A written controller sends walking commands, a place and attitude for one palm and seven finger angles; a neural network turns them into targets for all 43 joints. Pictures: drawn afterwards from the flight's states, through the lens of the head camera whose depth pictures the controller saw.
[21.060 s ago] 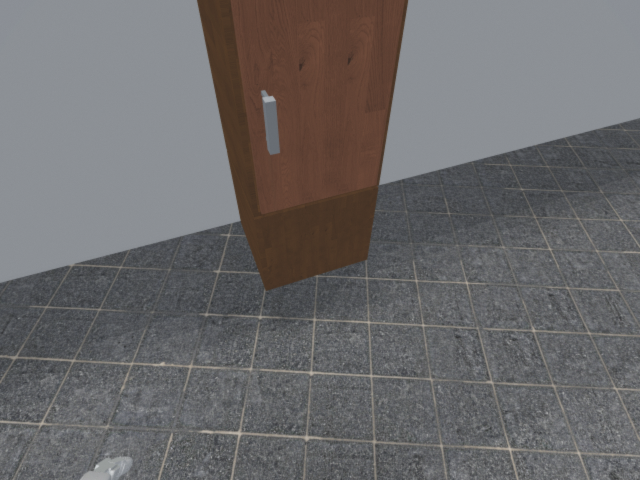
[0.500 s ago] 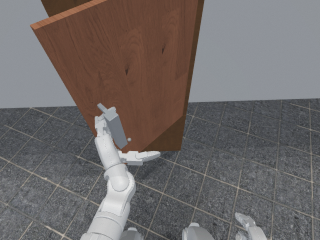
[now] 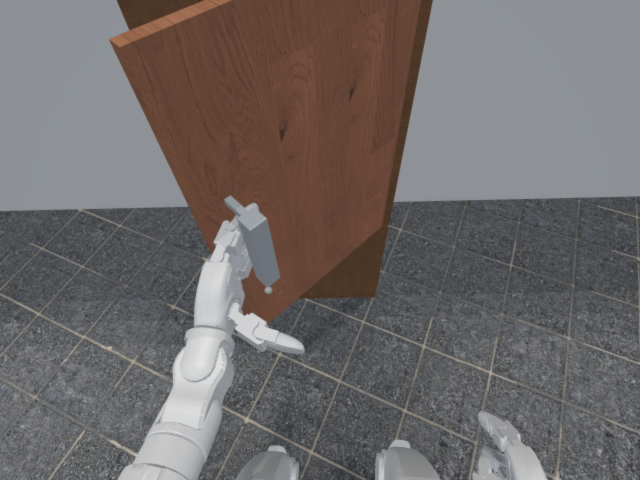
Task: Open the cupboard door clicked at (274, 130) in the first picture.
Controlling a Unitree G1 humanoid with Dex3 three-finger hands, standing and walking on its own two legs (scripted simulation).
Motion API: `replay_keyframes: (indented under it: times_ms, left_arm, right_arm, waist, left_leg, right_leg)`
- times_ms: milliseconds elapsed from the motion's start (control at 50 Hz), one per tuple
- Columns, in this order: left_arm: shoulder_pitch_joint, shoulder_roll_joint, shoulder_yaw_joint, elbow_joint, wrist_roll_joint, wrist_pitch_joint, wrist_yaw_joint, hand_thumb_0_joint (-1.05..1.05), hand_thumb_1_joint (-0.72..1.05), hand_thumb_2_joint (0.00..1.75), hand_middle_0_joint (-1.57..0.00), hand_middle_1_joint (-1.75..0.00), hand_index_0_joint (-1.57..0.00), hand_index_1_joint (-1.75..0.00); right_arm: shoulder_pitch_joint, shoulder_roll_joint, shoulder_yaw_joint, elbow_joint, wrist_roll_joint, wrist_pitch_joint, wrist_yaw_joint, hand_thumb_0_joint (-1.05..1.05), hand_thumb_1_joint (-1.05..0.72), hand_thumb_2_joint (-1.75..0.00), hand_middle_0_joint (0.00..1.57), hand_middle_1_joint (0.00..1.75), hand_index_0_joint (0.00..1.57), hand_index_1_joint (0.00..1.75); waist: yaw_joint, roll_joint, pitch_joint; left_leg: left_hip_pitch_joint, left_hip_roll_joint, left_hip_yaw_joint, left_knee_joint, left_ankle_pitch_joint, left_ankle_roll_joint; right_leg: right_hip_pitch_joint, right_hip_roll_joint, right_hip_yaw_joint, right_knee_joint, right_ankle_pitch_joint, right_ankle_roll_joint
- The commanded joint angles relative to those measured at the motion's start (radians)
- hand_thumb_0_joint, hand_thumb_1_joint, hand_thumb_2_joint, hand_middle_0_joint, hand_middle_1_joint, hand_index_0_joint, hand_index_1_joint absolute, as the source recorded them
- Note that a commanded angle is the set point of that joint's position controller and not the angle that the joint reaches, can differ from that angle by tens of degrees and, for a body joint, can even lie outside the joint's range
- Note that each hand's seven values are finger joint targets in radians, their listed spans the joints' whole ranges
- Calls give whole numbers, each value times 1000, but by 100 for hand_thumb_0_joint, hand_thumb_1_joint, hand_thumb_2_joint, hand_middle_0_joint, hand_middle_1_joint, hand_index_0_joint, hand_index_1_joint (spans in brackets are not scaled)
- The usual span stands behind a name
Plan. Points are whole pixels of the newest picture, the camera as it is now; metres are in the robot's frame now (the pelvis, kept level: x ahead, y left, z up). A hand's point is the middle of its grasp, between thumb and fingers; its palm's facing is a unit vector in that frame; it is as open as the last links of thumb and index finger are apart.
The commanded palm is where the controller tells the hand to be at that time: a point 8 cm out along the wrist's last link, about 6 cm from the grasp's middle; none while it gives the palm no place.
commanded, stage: slide the hand sideways off the handle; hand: left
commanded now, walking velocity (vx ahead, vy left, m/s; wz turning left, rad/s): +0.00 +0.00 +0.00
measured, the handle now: (251, 242) +0.41 +0.12 +0.04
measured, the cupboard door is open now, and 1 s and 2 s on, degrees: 43 44 44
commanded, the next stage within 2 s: draw the hand back to the body in 0.88 s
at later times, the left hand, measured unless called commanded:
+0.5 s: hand (248, 324) +0.29 +0.10 +0.04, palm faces +0.00 -1.00 -0.01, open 16.3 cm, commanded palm +0.26 +0.16 +0.04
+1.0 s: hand (214, 359) +0.25 +0.14 +0.04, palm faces +0.02 -1.00 -0.04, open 16.3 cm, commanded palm +0.22 +0.19 +0.04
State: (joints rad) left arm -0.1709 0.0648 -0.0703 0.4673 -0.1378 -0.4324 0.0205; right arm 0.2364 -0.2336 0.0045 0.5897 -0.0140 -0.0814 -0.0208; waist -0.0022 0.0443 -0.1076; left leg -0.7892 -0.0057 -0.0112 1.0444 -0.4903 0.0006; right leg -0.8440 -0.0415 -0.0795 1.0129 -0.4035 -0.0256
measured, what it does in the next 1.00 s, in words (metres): stands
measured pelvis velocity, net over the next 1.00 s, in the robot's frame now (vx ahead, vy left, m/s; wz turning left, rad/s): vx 0.03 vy -0.01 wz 0.01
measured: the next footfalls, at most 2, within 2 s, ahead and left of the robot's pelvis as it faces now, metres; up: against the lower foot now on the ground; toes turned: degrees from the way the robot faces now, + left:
none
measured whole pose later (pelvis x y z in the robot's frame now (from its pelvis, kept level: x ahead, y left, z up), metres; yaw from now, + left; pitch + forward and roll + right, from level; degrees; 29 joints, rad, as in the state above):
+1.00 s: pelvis +0.03 -0.01 -0.02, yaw +0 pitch +16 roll -1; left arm 0.40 0.15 0.03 -0.08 -0.18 -0.39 -0.13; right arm 0.23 -0.23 0.00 0.46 0.00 -0.10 -0.04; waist 0.02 0.04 -0.14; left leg -0.85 0.01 -0.04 1.15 -0.58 -0.02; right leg -0.90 -0.03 -0.10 1.12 -0.50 -0.04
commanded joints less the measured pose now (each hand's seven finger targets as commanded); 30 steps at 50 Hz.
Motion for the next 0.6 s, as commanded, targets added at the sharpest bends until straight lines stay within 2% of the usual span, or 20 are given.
replay_keyframes:
  times_ms: [0, 20, 60, 100, 120, 140, 160, 220, 260, 320, 340, 380, 400, 480, 520, 560, 580]
  left_arm:
    - [-133, -33, -18, -282, 42, -89, 30, 0, -50, 30, -15, -30, -15, -30]
    - [-99, -8, -7, -288, 64, -93, 45, 0, -50, 30, -15, -30, -15, -30]
    - [-84, -26, -41, -328, 99, -97, 59, 0, -50, 30, -15, -30, -15, -30]
    - [-52, -3, -25, -359, 113, -93, 67, 0, -50, 30, -15, -30, -15, -30]
    - [-23, 28, -3, -386, 119, -89, 73, 0, -50, 30, -15, -30, -15, -30]
    - [5, 6, -21, -399, 118, -80, 72, 0, -50, 30, -15, -30, -15, -30]
    - [2, -2, -32, -414, 115, -72, 71, 0, -50, 30, -15, -30, -15, -30]
    - [32, -4, -36, -483, 101, -52, 64, 0, -50, 30, -15, -30, -15, -30]
    - [46, -31, -65, -526, 94, -48, 61, 0, -50, 30, -15, -30, -15, -30]
    - [144, -15, -53, -573, 83, -45, 56, 0, -50, 30, -15, -30, -15, -30]
    - [158, -17, -61, -592, 86, -47, 53, 0, -50, 30, -15, -30, -15, -30]
    - [220, -10, -59, -599, 90, -38, 44, 0, -50, 30, -15, -30, -15, -30]
    - [231, 2, -51, -590, 94, -31, 39, 0, -50, 30, -15, -30, -15, -30]
    - [338, 41, -8, -634, 92, -14, 13, 0, -50, 30, -15, -30, -15, -30]
    - [372, 50, 1, -674, 78, -7, -1, 0, -50, 30, -15, -30, -15, -30]
    - [366, 68, 26, -694, 64, -12, -13, 0, -50, 30, -15, -30, -15, -30]
    - [373, 56, 21, -701, 54, -16, -21, 0, -50, 30, -15, -30, -15, -30]
  right_arm:
    - [-39, -100, -44, -163, -3, -45, 19, 0, -90, -90, 20, 30, 20, 30]
    - [-39, -105, -46, -174, -6, -41, 24, 0, -90, -90, 20, 30, 20, 30]
    - [-46, -98, -47, -186, -10, -35, 35, 0, -90, -90, 20, 30, 20, 30]
    - [-48, -99, -49, -197, -11, -27, 38, 0, -90, -90, 20, 30, 20, 30]
    - [-48, -103, -49, -206, -9, -21, 37, 0, -90, -90, 20, 30, 20, 30]
    - [-55, -97, -47, -216, -10, -17, 37, 0, -90, -90, 20, 30, 20, 30]
    - [-53, -95, -46, -218, -8, -14, 35, 0, -90, -90, 20, 30, 20, 30]
    - [-57, -94, -44, -230, -2, -11, 27, 0, -90, -90, 20, 30, 20, 30]
    - [-57, -89, -43, -230, -2, -16, 23, 0, -90, -90, 20, 30, 20, 30]
    - [-49, -89, -44, -239, 1, -21, 18, 0, -90, -90, 20, 30, 20, 30]
    - [-50, -85, -43, -239, 0, -23, 17, 0, -90, -90, 20, 30, 20, 30]
    - [-46, -84, -41, -242, -2, -23, 18, 0, -90, -90, 20, 30, 20, 30]
    - [-42, -85, -41, -241, -1, -21, 17, 0, -90, -90, 20, 30, 20, 30]
    - [-45, -81, -42, -260, 0, -16, 12, 0, -90, -90, 20, 30, 20, 30]
    - [-51, -81, -39, -272, 3, -17, 8, 0, -90, -90, 20, 30, 20, 30]
    - [-53, -78, -39, -267, 4, -21, 0, 0, -90, -90, 20, 30, 20, 30]
    - [-52, -77, -38, -269, 3, -24, -3, 0, -90, -90, 20, 30, 20, 30]
  waist:
    - [-5, -112, -304]
    - [4, -116, -302]
    - [1, -77, -293]
    - [5, -65, -289]
    - [16, -70, -299]
    - [19, -61, -304]
    - [7, -76, -297]
    - [5, -51, -304]
    - [-2, -46, -307]
    - [1, -93, -323]
    - [1, -70, -318]
    - [4, -64, -298]
    - [-1, -97, -276]
    - [19, -65, -282]
    - [20, -60, -284]
    - [11, -69, -275]
    - [5, -84, -267]
  left_leg:
    - [66, -18, -16, -156, 166, 6]
    - [56, -17, -19, -155, 174, 7]
    - [56, -16, -12, -152, 161, 5]
    - [54, -15, -8, -148, 154, 5]
    - [54, -14, -17, -155, 168, 3]
    - [62, -15, -10, -155, 172, 4]
    - [63, -13, -13, -154, 174, 3]
    - [79, -11, -20, -152, 192, 0]
    - [103, -7, -28, -150, 217, -5]
    - [104, -5, -32, -137, 266, -4]
    - [109, -5, -32, -134, 279, -8]
    - [89, -7, -29, -130, 271, -9]
    - [76, -6, -31, -129, 256, -8]
    - [63, -13, -19, -119, 279, -7]
    - [55, -16, -19, -116, 276, -4]
    - [47, -16, -19, -105, 248, -3]
    - [38, -19, -18, -99, 235, 1]
  right_leg:
    - [223, 25, 28, -109, 125, -11]
    - [223, 27, 29, -101, 125, -13]
    - [202, 25, 32, -92, 113, -15]
    - [199, 28, 35, -92, 107, -17]
    - [210, 30, 31, -84, 108, -22]
    - [217, 30, 33, -87, 119, -21]
    - [214, 32, 29, -87, 123, -19]
    - [215, 35, 25, -84, 131, -20]
    - [204, 36, 18, -76, 145, -18]
    - [226, 40, 15, -67, 192, -16]
    - [218, 38, 14, -62, 204, -15]
    - [217, 36, 14, -58, 205, -14]
    - [212, 38, 12, -59, 199, -13]
    - [239, 35, 23, -55, 238, -15]
    - [250, 37, 24, -56, 240, -16]
    - [240, 37, 28, -58, 228, -13]
    - [240, 38, 30, -62, 224, -9]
